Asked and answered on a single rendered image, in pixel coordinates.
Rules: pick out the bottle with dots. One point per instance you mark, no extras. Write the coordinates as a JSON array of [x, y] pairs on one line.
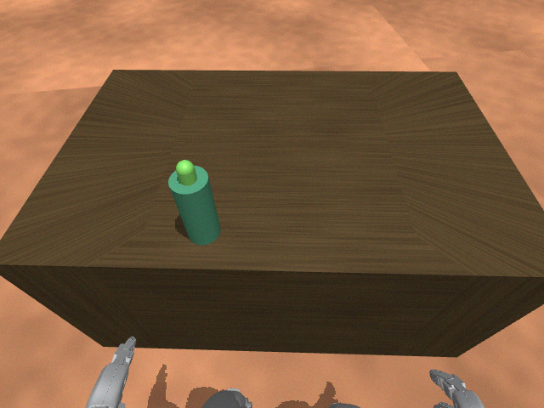
[[193, 196]]

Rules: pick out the left robot hand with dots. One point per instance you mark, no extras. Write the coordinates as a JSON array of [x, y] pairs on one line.
[[107, 391]]

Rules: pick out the right robot hand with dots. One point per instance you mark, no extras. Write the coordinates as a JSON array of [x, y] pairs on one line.
[[455, 389]]

